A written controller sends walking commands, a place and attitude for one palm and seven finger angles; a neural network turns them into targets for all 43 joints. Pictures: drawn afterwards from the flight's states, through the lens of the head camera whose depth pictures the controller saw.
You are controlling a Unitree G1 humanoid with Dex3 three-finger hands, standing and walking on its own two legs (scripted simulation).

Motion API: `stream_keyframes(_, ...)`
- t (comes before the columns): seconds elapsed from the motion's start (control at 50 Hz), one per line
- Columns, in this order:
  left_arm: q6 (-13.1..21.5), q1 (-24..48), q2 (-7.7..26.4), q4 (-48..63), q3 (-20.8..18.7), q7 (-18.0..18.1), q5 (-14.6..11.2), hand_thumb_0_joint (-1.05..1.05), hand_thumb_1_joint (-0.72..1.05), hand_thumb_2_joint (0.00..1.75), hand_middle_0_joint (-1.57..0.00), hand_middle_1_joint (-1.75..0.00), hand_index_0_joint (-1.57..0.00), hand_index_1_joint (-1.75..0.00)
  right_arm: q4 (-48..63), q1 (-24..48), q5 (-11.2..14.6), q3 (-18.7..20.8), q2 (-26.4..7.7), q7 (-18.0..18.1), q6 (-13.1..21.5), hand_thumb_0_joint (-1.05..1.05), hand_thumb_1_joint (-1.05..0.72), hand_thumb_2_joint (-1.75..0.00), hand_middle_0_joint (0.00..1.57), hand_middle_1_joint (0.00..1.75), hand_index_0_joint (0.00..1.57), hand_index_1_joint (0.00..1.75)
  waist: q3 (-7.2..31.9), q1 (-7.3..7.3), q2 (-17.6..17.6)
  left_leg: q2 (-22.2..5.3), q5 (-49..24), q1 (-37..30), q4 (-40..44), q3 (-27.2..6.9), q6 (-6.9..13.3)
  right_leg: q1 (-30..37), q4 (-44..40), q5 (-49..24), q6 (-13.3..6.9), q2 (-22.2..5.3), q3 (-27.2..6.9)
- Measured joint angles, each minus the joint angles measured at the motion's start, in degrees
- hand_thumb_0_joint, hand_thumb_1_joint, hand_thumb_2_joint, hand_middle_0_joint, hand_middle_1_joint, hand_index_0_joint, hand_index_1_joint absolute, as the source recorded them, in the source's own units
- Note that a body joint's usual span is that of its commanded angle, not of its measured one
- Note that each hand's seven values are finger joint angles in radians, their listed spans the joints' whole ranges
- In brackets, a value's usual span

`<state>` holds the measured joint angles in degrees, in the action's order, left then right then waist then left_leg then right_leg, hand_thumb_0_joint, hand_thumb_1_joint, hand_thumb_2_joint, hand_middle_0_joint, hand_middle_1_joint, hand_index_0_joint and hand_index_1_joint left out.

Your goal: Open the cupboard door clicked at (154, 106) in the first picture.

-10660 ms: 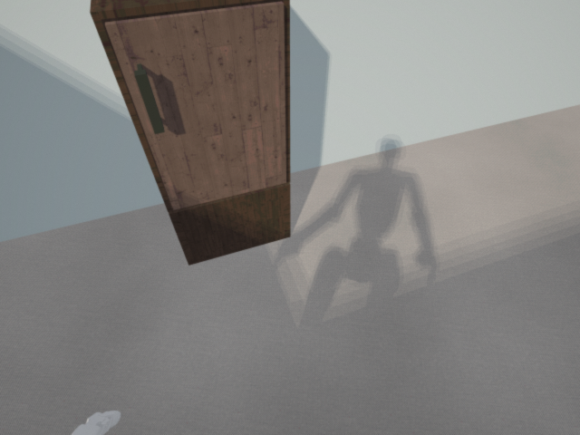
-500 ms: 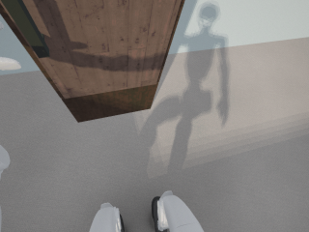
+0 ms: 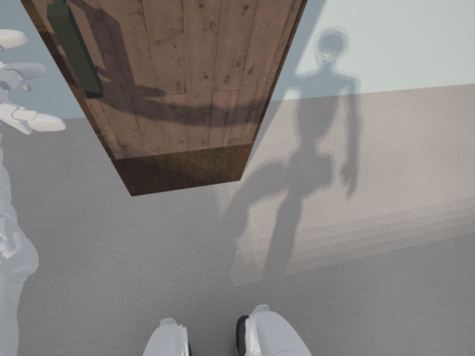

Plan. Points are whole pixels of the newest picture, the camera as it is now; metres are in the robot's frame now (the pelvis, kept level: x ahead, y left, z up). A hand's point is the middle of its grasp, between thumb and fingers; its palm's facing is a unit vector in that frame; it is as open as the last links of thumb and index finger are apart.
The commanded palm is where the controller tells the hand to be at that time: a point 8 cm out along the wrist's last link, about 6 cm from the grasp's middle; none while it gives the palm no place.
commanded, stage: move the hooked fingers beside the handle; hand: left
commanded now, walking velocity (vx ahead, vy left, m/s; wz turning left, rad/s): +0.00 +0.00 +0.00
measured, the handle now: (79, 47) +0.59 +0.21 +0.07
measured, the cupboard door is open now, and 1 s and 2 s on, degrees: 0 0 0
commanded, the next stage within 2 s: slide the fingers in behind the handle in 0.42 s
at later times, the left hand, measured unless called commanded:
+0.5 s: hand (18, 84) +0.52 +0.28 +0.07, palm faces +0.10 -0.99 -0.01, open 14.0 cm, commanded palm +0.51 +0.31 +0.07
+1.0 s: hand (48, 79) +0.54 +0.25 +0.06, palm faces +0.10 -1.00 +0.00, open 14.0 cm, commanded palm +0.51 +0.28 +0.07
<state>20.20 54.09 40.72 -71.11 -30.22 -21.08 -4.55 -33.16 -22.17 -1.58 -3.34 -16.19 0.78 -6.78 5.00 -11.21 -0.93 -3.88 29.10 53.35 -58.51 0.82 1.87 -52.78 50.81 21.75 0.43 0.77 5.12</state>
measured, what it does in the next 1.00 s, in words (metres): stands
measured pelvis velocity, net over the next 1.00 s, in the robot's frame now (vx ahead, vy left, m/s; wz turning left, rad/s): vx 0.00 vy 0.01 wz -0.01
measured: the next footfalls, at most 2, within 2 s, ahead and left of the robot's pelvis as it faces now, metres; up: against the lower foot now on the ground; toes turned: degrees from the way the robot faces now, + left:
none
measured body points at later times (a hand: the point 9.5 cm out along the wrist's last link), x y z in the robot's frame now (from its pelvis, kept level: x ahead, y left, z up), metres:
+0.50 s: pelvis -0.02 +0.00 -0.01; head +0.16 +0.04 +0.40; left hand +0.51 +0.34 +0.07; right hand -0.05 -0.27 -0.10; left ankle -0.03 +0.09 -0.68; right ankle +0.01 -0.13 -0.68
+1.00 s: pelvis +0.00 +0.01 -0.01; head +0.17 +0.04 +0.41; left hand +0.53 +0.30 +0.06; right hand -0.03 -0.25 -0.10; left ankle -0.03 +0.09 -0.68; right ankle +0.01 -0.13 -0.68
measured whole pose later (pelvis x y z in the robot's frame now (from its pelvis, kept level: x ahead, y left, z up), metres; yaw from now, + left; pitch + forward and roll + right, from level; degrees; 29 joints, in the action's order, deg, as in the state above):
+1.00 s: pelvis +0.00 +0.01 -0.01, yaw -1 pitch +26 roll -5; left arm 19.1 57.0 40.0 -70.5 -29.7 -17.1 -3.1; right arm -33.6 -24.2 -2.2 -4.2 -14.9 -0.5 -6.8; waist 5.1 -12.7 -1.9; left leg -4.1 30.0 56.8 -60.7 0.9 2.3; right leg -56.1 52.4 22.1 0.8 1.0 4.8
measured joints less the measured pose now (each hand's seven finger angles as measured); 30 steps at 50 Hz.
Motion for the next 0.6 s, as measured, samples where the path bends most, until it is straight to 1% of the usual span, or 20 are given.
stream_keyframes(0.06,0.83,0.39,0.44,0.3,-0.86,1.09,0.79,-0.01,-0.5,0.3,-0.3,-1.2,-0.3,-1.2,0.24,0.18,-0.18,-0.03,0.12,0.02,0.43,0.0,-0.91,-0.89,0.2,0.3,0.2,0.3,-0.22,-0.46,0.09,-0.05,0.0,0.91,-0.69,0.04,-0.07,-1.0,0.79,0.02,-0.08,0.01,-0.06)
stream_keyframes(0.12,1.57,0.85,1.14,0.53,-1.35,1.41,1.3,-0.01,-0.5,0.3,-0.3,-1.2,-0.3,-1.2,0.02,0.05,-0.26,-0.16,0.2,-0.1,0.53,0.0,-0.91,-0.89,0.2,0.3,0.2,0.3,-0.42,-0.67,0.03,-0.17,0.0,1.55,-1.22,0.08,-0.12,-1.68,1.3,-0.02,-0.15,0.11,-0.12)
stream_keyframes(0.28,-0.37,3.52,4.86,-3.01,-1.46,-0.45,1.31,-0.01,-0.5,0.3,-0.3,-1.2,-0.3,-1.2,-0.54,-1.12,0.18,-1.15,-0.01,0.45,0.35,0.01,-0.91,-0.89,0.2,0.3,0.2,0.3,-1.05,-1.51,-0.26,-0.28,-0.34,2.97,-1.81,-0.05,-0.06,-3.02,1.73,-0.44,-0.23,0.2,-0.02)
stream_keyframes(0.44,-0.05,5.18,7.21,-3.82,-2.05,-1.53,1.25,-0.01,-0.5,0.3,-0.3,-1.2,-0.3,-1.2,-0.87,-2.07,0.18,-1.4,-0.48,0.67,0.75,0.01,-0.91,-0.89,0.2,0.3,0.2,0.3,-1.31,-2.11,0.01,-0.41,-0.22,5.17,-3.03,-0.21,0.06,-5.03,2.55,-0.55,-0.17,0.31,0.09)
stream_keyframes(0.52,-0.46,5.63,7.18,-2.93,-1.75,-1.81,1.5,-0.01,-0.5,0.3,-0.3,-1.2,-0.29,-1.2,-1.0,-2.24,-0.04,-1.24,-0.63,0.57,0.7,0.01,-0.91,-0.89,0.2,0.3,0.2,0.3,-1.19,-2.25,0.0,-0.3,-0.15,6.21,-3.48,-0.43,0.13,-5.86,2.77,-0.51,-0.08,0.2,0.27)
stream_keyframes(0.6,-0.55,4.72,5.67,-1.01,-1.11,-1.59,0.79,-0.01,-0.5,0.3,-0.3,-1.2,-0.29,-1.2,-1.12,-2.5,-0.22,-0.86,-0.48,0.17,0.37,0.01,-0.91,-0.89,0.2,0.3,0.2,0.3,-0.69,-1.94,-0.1,-0.27,0.03,6.21,-3.41,-0.39,0.21,-5.79,2.54,-0.46,0.07,0.2,0.21)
